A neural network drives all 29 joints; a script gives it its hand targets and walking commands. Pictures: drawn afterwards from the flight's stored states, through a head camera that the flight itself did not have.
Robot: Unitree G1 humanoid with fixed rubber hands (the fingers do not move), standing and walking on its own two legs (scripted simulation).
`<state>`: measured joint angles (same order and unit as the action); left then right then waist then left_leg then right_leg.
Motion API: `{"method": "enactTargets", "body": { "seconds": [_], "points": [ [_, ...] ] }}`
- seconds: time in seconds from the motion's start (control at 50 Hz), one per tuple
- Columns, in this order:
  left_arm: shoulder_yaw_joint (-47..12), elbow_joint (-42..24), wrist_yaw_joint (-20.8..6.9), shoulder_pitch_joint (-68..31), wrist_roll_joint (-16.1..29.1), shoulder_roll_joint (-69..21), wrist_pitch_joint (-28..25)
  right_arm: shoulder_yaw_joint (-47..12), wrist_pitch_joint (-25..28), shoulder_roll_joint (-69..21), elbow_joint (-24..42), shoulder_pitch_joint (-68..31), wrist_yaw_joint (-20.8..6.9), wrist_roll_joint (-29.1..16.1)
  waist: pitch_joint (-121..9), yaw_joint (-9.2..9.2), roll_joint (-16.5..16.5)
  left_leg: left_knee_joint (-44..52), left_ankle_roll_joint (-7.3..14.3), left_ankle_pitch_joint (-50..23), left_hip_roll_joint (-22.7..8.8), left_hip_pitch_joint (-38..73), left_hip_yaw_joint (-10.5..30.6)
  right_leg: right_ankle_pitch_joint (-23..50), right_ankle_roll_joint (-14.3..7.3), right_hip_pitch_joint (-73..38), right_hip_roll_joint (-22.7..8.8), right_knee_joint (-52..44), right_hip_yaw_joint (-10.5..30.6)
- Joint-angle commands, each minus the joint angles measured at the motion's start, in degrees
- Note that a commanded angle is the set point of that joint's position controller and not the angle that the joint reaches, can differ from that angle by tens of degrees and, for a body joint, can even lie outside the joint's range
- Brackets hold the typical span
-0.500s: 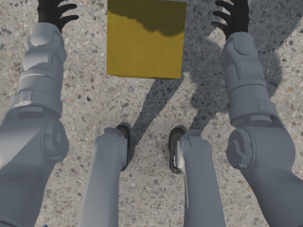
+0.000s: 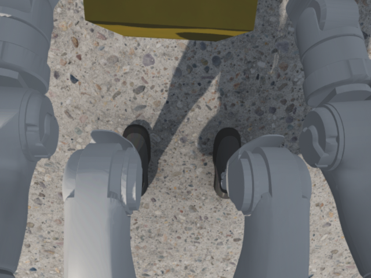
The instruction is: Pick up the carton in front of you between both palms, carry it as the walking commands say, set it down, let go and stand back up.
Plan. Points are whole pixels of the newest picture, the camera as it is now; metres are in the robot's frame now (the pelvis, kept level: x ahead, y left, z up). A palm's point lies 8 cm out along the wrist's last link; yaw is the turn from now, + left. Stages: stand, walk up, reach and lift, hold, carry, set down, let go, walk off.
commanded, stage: reach and lift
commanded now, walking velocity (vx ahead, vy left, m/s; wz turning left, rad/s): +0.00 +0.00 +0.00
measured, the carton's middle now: out of the picture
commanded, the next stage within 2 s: none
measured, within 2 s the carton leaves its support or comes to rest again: leaves its support in 0.84 s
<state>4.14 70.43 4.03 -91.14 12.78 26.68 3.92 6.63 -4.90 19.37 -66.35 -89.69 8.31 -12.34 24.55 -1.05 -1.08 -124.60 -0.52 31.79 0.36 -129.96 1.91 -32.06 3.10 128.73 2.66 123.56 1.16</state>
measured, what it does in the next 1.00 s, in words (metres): stands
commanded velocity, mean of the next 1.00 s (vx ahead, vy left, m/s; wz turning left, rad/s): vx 0.00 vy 0.00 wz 0.00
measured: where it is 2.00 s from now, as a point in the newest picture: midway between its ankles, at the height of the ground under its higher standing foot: (182, 174)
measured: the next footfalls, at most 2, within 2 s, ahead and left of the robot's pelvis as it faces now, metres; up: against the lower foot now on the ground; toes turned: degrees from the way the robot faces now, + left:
none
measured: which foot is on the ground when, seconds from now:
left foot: down 0.00-1.00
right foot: down 0.00-1.00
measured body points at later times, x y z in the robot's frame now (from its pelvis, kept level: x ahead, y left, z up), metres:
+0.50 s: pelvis +0.00 +0.00 +0.00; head +0.38 +0.03 +0.23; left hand +0.57 +0.20 -0.19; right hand +0.58 -0.11 -0.18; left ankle +0.11 +0.12 -0.34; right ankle +0.12 -0.13 -0.34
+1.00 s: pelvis +0.01 -0.01 +0.00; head +0.34 +0.03 +0.30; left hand +0.55 +0.20 -0.11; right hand +0.57 -0.10 -0.11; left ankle +0.11 +0.12 -0.34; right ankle +0.12 -0.13 -0.34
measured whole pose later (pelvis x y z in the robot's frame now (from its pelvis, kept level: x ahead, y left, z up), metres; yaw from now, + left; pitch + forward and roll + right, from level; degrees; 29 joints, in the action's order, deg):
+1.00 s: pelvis +0.01 -0.01 +0.00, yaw +2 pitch +40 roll -1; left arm 13.4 46.2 7.0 -74.1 2.3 13.1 18.3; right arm 17.5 -16.3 7.9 -45.8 -73.7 10.4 -2.4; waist 7.8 -1.4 -2.7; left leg -124.2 -1.6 32.9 1.8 -131.4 2.2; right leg -32.3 3.8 130.0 4.3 124.0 2.6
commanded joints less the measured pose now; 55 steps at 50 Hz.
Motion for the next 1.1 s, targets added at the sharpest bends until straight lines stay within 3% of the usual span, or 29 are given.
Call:
{"method": "enactTargets", "body": {
  "seconds": [0.0, 0.1, 0.2, 0.26, 0.42, 0.48, 0.5, 0.58, 0.62, 0.68, 0.76, 0.82, 0.86, 0.92, 0.96, 0.98, 1.08],
  "points": [
    [0.13, -7.40, 0.41, -17.71, 1.51, 8.23, -1.88, -1.90, 2.07, 7.58, 7.12, -17.24, 0.19, -1.15, -78.26, -2.09, 0.22, 8.43, -1.29, -21.11, 0.03, 37.07, -2.16, 19.43, -0.29, -37.14, -0.71, -4.74, -4.20],
    [0.30, -8.54, 0.99, -13.31, 1.61, 7.04, -2.41, -3.46, 2.48, 6.03, 10.01, -14.62, 0.38, -2.22, -81.89, -3.11, 0.02, 6.59, -1.09, -27.68, 0.90, 42.28, -2.48, 23.32, 0.07, -36.61, 0.32, -3.23, -4.98],
    [-0.81, -6.87, 0.75, -10.37, 1.59, 3.96, -2.01, -1.03, 2.22, 5.28, 6.33, -9.38, 0.79, -0.12, -75.84, -0.43, 1.47, 7.31, -1.65, -24.02, 1.06, 39.26, -2.75, 19.91, -0.20, -31.67, 0.71, -4.75, -5.31],
    [-0.38, -5.60, 0.14, -10.22, 0.56, 2.63, -1.98, 0.46, 2.33, 4.51, 4.29, -8.61, 0.29, 1.24, -70.09, 0.08, 2.34, 8.07, -1.87, -20.47, 0.92, 35.13, -2.46, 17.04, -0.48, -28.91, 0.57, -5.67, -4.72],
    [-2.59, -6.33, -0.23, -15.94, 0.43, -2.23, -1.96, -2.74, 2.50, -1.96, 5.48, -15.44, -0.45, -0.23, -69.12, -1.89, 1.01, 9.62, -1.54, -16.58, 1.43, 32.63, -2.97, 15.38, -0.76, -33.00, 1.35, -6.30, -4.15],
    [-0.18, -5.76, 0.10, -16.66, -2.08, -2.85, -1.71, -1.22, 2.20, -3.00, 5.63, -16.67, -0.10, 2.08, -68.70, -2.22, 0.55, 9.57, -1.53, -15.64, 1.90, 33.47, -3.37, 14.95, -0.38, -34.98, 1.85, -6.40, -4.30],
    [-4.34, -7.77, -1.67, -20.47, -1.23, -13.73, -1.26, -4.66, 1.75, -13.53, 7.10, -20.66, -1.73, 1.24, -68.73, -2.58, 0.52, 9.55, -0.93, -15.75, 2.58, 34.07, -3.44, 15.02, -0.63, -35.19, 2.69, -6.48, -4.34],
    [-6.54, -8.79, -11.22, -28.12, -4.65, -46.75, 2.32, -6.55, -1.32, -45.24, 8.34, -28.82, -11.15, 5.45, -62.73, -2.13, 0.53, 8.14, -0.55, -12.62, 4.33, 31.55, -4.73, 12.56, -1.34, -31.76, 4.73, -5.22, -4.89],
    [-5.68, -11.15, -14.88, -26.75, -5.81, -54.36, 4.25, -5.56, -3.29, -51.83, 9.85, -28.39, -14.54, 6.70, -60.94, -2.66, 0.06, 7.87, -0.07, -12.14, 4.61, 29.37, -5.19, 11.34, -1.68, -29.19, 5.12, -4.87, -5.54],
    [-5.61, -14.42, -17.82, -25.23, -5.74, -59.09, 6.24, -6.00, -5.05, -56.57, 12.52, -27.85, -16.48, 6.54, -62.64, -3.36, -0.91, 7.28, 0.56, -14.17, 4.67, 28.99, -5.17, 12.54, -2.27, -28.02, 5.02, -4.30, -5.92],
    [-10.01, -21.44, -18.61, -27.91, -2.51, -63.01, 7.56, -10.75, -6.23, -61.38, 19.31, -30.58, -16.62, 3.47, -74.69, -3.37, -0.62, 6.31, 0.54, -19.85, 4.86, 34.92, -5.43, 16.94, -2.60, -31.48, 5.45, -3.51, -6.29],
    [-14.58, -32.06, -17.28, -30.53, 0.56, -66.09, 8.25, -14.64, -6.99, -66.92, 25.08, -31.03, -15.93, 0.11, -94.00, -3.84, -0.35, 6.69, 0.09, -27.70, 5.15, 43.90, -6.11, 24.72, -2.32, -39.67, 6.08, -3.43, -6.75],
    [-16.29, -37.36, -16.70, -30.34, 0.59, -68.98, 9.51, -15.76, -8.19, -70.07, 28.20, -30.34, -15.96, -0.29, -105.41, -3.99, 1.01, 7.24, -0.20, -33.68, 5.53, 51.58, -6.15, 28.14, -2.10, -40.63, 6.66, -4.04, -7.37],
    [-17.16, -40.11, -16.32, -25.46, -1.74, -74.51, 12.35, -16.97, -10.71, -74.32, 31.38, -26.83, -15.92, 1.99, -113.22, -3.45, 3.46, 8.84, -0.83, -37.95, 6.45, 56.61, -6.66, 28.37, -1.11, -36.46, 7.26, -6.90, -7.94],
    [-16.04, -38.55, -15.71, -20.51, -3.99, -76.95, 14.11, -16.54, -11.81, -75.48, 31.77, -24.27, -16.04, 3.53, -110.08, -3.47, 3.56, 11.43, -1.18, -35.65, 6.89, 55.03, -6.80, 25.51, -0.79, -33.50, 7.44, -9.65, -7.92],
    [-14.82, -36.55, -15.76, -18.12, -5.60, -78.48, 14.71, -15.33, -12.15, -75.71, 30.88, -23.01, -16.25, 5.14, -105.75, -3.32, 3.23, 13.61, -1.26, -29.06, 7.09, 49.41, -6.97, 21.79, -0.95, -33.72, 7.31, -11.36, -7.69],
    [-4.98, -24.72, -17.32, -10.13, -13.80, -80.35, 16.97, -5.12, -14.21, -75.25, 21.87, -14.85, -17.61, 14.33, -83.22, -1.21, 1.77, 21.39, -0.91, -15.01, 7.85, 37.59, -6.47, 10.37, -1.71, -26.70, 7.58, -19.26, -7.30]
  ]
}}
